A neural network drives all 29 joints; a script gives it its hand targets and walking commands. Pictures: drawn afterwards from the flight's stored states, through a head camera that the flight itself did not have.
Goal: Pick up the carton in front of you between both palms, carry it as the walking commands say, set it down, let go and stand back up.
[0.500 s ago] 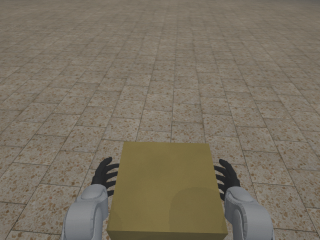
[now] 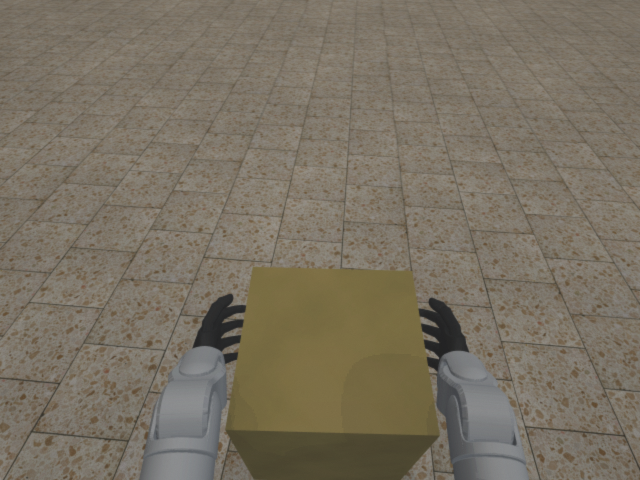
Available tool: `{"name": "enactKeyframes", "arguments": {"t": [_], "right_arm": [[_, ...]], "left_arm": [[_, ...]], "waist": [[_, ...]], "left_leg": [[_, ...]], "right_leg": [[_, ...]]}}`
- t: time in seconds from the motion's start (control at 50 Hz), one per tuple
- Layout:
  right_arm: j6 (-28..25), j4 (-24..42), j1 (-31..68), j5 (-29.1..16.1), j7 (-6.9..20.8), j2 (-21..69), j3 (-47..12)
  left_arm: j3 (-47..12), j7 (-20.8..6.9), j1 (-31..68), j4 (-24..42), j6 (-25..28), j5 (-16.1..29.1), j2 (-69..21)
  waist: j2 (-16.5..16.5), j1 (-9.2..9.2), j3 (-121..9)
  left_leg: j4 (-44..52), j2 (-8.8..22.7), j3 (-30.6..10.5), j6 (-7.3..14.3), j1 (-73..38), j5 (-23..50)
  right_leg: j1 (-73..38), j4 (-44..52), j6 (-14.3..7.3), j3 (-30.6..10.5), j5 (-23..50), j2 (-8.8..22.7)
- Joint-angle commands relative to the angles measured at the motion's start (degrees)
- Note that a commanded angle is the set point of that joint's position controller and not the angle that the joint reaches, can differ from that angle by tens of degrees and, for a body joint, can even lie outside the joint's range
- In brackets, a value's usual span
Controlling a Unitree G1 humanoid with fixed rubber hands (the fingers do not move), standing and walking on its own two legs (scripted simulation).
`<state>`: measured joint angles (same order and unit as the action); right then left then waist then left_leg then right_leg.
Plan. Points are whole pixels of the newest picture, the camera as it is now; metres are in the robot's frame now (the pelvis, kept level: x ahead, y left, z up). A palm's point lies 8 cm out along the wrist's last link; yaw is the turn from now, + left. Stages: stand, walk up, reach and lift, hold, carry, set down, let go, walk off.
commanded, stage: carry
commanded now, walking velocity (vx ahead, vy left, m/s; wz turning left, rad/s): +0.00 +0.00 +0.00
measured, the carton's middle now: (328, 380) +0.29 +0.00 -0.04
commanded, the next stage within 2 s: hold in 0.12 s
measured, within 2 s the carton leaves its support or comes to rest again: neither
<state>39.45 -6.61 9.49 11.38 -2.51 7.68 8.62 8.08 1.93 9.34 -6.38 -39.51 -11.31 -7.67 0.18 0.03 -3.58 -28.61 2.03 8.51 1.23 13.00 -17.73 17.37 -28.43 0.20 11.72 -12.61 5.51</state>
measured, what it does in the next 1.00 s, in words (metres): shifts its weight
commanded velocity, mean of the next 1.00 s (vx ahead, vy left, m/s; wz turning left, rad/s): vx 0.00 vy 0.00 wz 0.00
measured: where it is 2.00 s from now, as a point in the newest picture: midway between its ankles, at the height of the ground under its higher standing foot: outside the picture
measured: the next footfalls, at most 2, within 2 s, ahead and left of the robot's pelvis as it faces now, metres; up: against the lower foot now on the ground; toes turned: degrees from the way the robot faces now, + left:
none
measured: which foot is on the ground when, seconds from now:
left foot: down 0.00-1.00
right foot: down 0.00-1.00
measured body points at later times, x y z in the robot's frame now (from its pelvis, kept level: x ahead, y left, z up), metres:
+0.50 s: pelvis -0.03 -0.01 +0.01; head -0.06 -0.02 +0.46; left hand +0.25 +0.16 +0.04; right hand +0.27 -0.15 +0.04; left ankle -0.03 +0.10 -0.74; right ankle +0.02 -0.14 -0.74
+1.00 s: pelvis -0.05 -0.04 +0.00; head -0.11 -0.05 +0.45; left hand +0.24 +0.14 +0.05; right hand +0.26 -0.17 +0.05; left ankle -0.03 +0.10 -0.74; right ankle +0.02 -0.14 -0.74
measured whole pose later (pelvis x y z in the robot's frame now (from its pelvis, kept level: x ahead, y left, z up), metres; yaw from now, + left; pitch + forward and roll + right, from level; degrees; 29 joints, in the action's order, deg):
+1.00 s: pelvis -0.05 -0.04 +0.00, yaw +5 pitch -10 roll +0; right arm 41.2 -19.2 19.4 19.4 1.2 9.9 17.4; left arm 18.0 -2.6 19.4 -20.8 -39.6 -18.9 -9.9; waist 1.5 -0.3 1.4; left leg -25.3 0.3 -3.3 -0.1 3.5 -12.6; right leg 5.5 -23.6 -1.2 1.9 -8.7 -0.6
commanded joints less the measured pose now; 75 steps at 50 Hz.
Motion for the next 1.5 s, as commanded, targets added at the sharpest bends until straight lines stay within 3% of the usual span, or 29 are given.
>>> {"name": "enactKeyframes", "arguments": {"t": [0.0,0.1,0.12,0.14,0.16,0.2,0.22,0.3,0.4,0.48,0.64,0.78,0.94,1.08,1.16,1.26,1.32,1.4,1.48], "right_arm": [[-0.1,5.1,23.7,-12.9,12.7,47.9,-33.7],[0.8,4.4,23.6,-12.2,13.0,47.8,-32.2],[1.1,5.3,16.8,-12.2,12.9,48.8,-30.5],[0.0,8.0,17.6,-11.5,12.7,46.4,-31.3],[-0.2,7.6,19.8,-10.4,12.6,46.3,-30.5],[-0.6,7.6,20.8,-10.7,12.5,46.2,-30.7],[-0.9,7.3,21.3,-11.4,12.7,45.7,-30.8],[-0.8,5.1,22.0,-10.8,12.8,47.0,-30.1],[-0.5,0.9,23.6,-8.8,13.5,48.8,-27.6],[-0.1,-1.2,27.0,-8.7,14.7,50.9,-27.1],[0.3,-5.5,34.1,-9.5,17.6,55.4,-26.4],[0.4,-10.2,36.7,-9.1,19.5,57.0,-24.2],[0.3,-12.9,40.0,-8.1,19.4,57.2,-21.6],[-3.5,-22.3,48.0,-1.7,17.7,53.9,-10.8],[-7.3,-26.9,48.3,3.8,15.4,47.0,-1.8],[-15.5,-27.8,43.7,7.5,13.4,39.0,3.0],[-21.9,-27.2,43.0,6.1,12.9,39.2,-0.4],[-29.8,-26.8,44.9,2.3,13.1,43.6,-9.4],[-34.2,-23.4,47.8,-2.4,12.7,46.8,-19.0]], "left_arm": [[-33.2,-12.0,23.6,5.1,0.1,12.5,-48.2],[-31.7,-12.3,23.6,4.2,-0.8,11.8,-48.1],[-30.2,-12.4,16.1,3.5,-0.7,11.6,-49.6],[-29.9,-11.6,17.0,6.2,0.6,10.4,-47.8],[-29.7,-11.7,20.2,6.5,0.7,10.0,-47.5],[-28.6,-11.5,19.0,4.7,1.1,9.6,-47.0],[-27.9,-11.2,19.2,3.7,1.5,8.8,-46.8],[-29.0,-11.7,22.0,3.8,1.5,9.9,-47.2],[-28.5,-13.5,26.1,0.8,0.9,10.0,-48.5],[-26.7,-14.8,28.4,-2.3,0.7,9.4,-50.4],[-23.9,-17.1,34.0,-7.7,1.3,8.8,-54.4],[-21.7,-18.5,37.1,-11.6,1.7,8.2,-56.4],[-19.0,-19.1,40.9,-14.1,1.8,7.2,-55.6],[-8.1,-18.4,49.0,-24.1,5.6,0.3,-51.5],[0.2,-15.8,49.4,-28.3,9.0,-5.4,-45.7],[4.6,-13.2,44.1,-29.0,16.7,-8.9,-38.7],[1.3,-12.5,43.1,-27.9,22.9,-7.4,-39.8],[-8.1,-11.9,45.4,-26.8,30.5,-3.0,-44.8],[-18.1,-10.7,48.2,-23.1,34.7,2.5,-47.6]], "waist": [[0.2,-0.04,-15.2],[0.1,-0.03,-14.3],[2.1,-0.56,-9.5],[3.0,0.92,-12.4],[-0.4,-0.61,-13.4],[0.4,0.01,-11.0],[2.2,0.82,-10.7],[1.3,-0.11,-11.4],[1.3,-1.15,-7.1],[0.7,-0.71,-5.2],[-0.2,0.10,-4.3],[-0.2,0.05,-3.9],[-1.0,-0.08,-3.3],[-1.1,-0.37,0.2],[-0.2,-0.28,1.5],[-0.5,-0.39,-4.4],[-0.1,-0.46,-11.8],[0.6,-0.25,-26.8],[0.3,-0.23,-47.7]], "left_leg": [[3.9,7.1,-5.6,0.2,-1.8,17.8],[3.9,7.0,-5.6,0.1,-1.2,17.5],[6.4,-5.7,-14.8,0.1,-6.5,37.9],[6.7,-5.0,-15.4,-0.8,-8.1,41.0],[7.5,-5.0,-15.7,-0.5,-10.3,35.3],[7.7,-6.0,-15.3,-1.0,-12.3,36.6],[9.0,-5.8,-14.9,-1.2,-12.8,33.3],[8.9,-6.1,-15.0,-1.8,-15.9,34.3],[10.6,-6.2,-14.3,-1.4,-9.7,19.6],[11.6,-6.2,-14.0,-0.4,-5.8,10.5],[12.5,-5.8,-13.2,1.3,-0.3,-2.3],[12.2,-5.8,-12.8,1.5,1.3,-5.3],[10.5,-6.3,-12.6,1.3,1.0,-4.4],[6.6,-6.6,-12.8,1.5,5.2,-6.9],[3.4,-7.1,-12.5,1.4,9.7,-5.4],[-2.5,-8.5,-11.4,0.3,15.7,4.4],[-6.9,-9.3,-11.5,-0.7,18.7,10.8],[-14.5,-9.7,-11.8,-2.1,23.7,18.3],[-22.8,-9.9,-12.2,-3.3,28.8,28.3]], "right_leg": [[-9.1,1.5,-0.3,-5.4,13.5,5.0],[-8.4,1.7,-0.3,-5.5,13.7,5.0],[-19.5,4.4,-2.0,-15.3,28.5,-10.7],[-22.1,4.3,-1.6,-16.3,34.3,-9.8],[-21.5,6.0,-1.5,-15.8,27.9,-10.1],[-20.7,6.2,-0.6,-16.2,31.1,-10.2],[-20.7,6.8,-0.4,-16.1,28.0,-10.6],[-19.7,8.0,0.1,-15.8,23.9,-11.5],[-20.2,9.1,-1.1,-15.4,13.9,-11.3],[-20.6,9.3,-1.1,-15.2,8.2,-10.7],[-20.9,9.7,-0.7,-15.1,-2.6,-9.6],[-20.6,10.6,-0.6,-15.7,-7.7,-8.8],[-20.0,11.2,-0.6,-16.6,-9.7,-7.9],[-16.4,7.8,-1.2,-16.9,-12.2,-7.7],[-11.7,3.8,-1.4,-16.1,-8.7,-8.6],[-4.0,-3.6,-0.9,-14.9,5.4,-10.3],[0.3,-8.8,-0.6,-14.7,12.5,-11.2],[5.4,-17.3,-0.5,-14.7,20.3,-12.1],[8.4,-26.2,-0.2,-15.3,31.0,-12.4]]}}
